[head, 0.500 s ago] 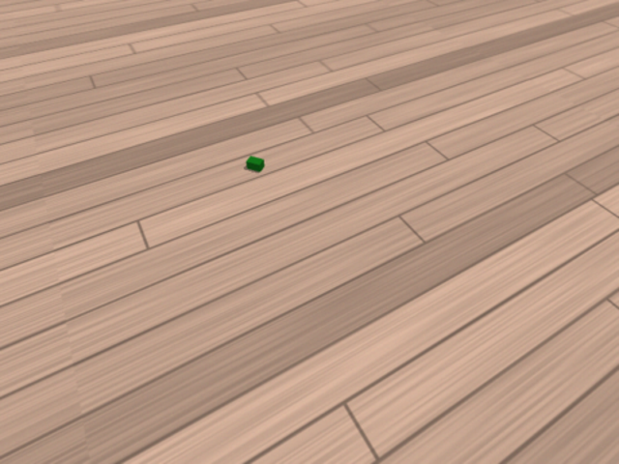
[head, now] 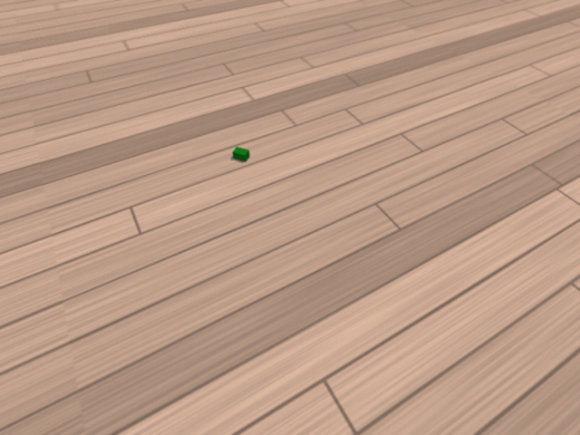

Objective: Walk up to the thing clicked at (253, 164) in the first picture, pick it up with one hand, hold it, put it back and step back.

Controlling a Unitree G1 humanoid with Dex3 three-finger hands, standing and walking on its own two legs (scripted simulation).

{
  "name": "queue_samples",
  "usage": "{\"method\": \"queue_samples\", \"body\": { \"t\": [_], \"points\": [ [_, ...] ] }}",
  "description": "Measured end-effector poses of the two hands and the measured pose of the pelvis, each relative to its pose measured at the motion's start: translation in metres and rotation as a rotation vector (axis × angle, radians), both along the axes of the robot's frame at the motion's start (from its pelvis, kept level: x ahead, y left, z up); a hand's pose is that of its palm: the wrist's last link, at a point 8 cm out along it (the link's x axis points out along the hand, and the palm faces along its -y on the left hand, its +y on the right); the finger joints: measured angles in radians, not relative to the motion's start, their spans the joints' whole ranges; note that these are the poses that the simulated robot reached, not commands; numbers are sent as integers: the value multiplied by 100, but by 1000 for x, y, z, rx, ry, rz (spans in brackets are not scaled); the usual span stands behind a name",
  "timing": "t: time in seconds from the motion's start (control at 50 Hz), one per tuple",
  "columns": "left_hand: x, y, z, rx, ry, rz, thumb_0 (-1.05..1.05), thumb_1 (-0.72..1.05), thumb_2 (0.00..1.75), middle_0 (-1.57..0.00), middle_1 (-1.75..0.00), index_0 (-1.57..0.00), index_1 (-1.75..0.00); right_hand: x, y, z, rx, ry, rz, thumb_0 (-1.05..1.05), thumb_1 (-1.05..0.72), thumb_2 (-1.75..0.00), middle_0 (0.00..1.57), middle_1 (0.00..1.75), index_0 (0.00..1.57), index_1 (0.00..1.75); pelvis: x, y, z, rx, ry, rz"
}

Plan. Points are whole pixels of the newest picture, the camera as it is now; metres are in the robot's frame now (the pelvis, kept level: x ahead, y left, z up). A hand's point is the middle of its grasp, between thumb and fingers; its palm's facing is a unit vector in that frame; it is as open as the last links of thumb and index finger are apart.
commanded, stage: stand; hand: left
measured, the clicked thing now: (241, 154) +1.53 +0.25 -0.76
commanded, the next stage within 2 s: walk up in 0.62 s
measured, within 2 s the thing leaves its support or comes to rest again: neither
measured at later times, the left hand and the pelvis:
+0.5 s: hand out of the picture +0.07 +0.25 -0.16, palm faces -0.03 -0.94 -0.34, open 7.4 cm; pelvis +0.00 +0.00 +0.00, yaw +0 degrees
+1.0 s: hand out of the picture +0.13 +0.26 -0.13, palm faces -0.10 -0.87 -0.48, open 7.4 cm; pelvis +0.08 -0.03 -0.01, yaw -8 degrees
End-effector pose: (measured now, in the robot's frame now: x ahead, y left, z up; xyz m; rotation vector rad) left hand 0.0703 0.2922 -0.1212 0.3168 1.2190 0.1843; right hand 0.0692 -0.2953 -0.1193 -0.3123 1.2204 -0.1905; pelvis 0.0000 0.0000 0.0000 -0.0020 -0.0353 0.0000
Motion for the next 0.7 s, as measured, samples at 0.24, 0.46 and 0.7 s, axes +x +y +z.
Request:
{"method": "queue_samples", "body": {
  "t": [0.24,0.46,0.7],
  "points": [
    [0,2,1,2,1,1,0,90,90,-20,-30,-20,-30,2,2,0,1,-2,2,0,-90,-90,20,30,21,30,1,1,0,1,1,2],
    [-3,2,0,2,11,4,0,90,90,-20,-30,-20,-30,0,1,-1,1,8,4,0,-90,-90,20,30,21,30,1,1,0,1,3,3],
    [-4,9,2,12,10,-15,0,90,90,-20,-30,-20,-30,4,-9,-2,19,-43,-19,0,-90,-90,20,30,21,30,7,1,-5,9,15,-28]
  ]
}}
